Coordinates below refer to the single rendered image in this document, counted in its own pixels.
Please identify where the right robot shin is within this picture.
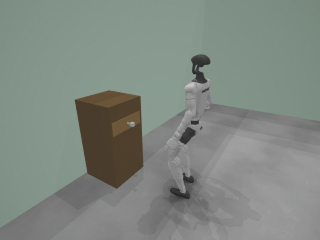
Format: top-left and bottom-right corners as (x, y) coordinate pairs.
(178, 145), (191, 177)

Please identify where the left robot upper arm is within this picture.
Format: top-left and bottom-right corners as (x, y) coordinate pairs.
(184, 83), (197, 119)

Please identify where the handle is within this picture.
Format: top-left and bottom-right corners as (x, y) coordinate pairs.
(127, 122), (135, 127)

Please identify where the left robot foot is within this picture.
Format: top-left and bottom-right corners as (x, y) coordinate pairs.
(170, 187), (190, 199)

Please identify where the left robot hand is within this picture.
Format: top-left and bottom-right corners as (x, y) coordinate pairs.
(164, 137), (178, 157)

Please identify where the cabinet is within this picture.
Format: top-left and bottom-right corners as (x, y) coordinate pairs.
(75, 90), (144, 189)

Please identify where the right robot forearm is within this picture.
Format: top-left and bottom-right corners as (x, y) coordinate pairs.
(199, 106), (210, 120)

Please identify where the drawer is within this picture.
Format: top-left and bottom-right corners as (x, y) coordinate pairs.
(112, 111), (140, 137)

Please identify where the right robot upper arm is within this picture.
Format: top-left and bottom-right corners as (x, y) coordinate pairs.
(205, 79), (213, 107)

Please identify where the left robot forearm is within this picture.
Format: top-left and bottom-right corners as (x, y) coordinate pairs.
(172, 111), (193, 141)

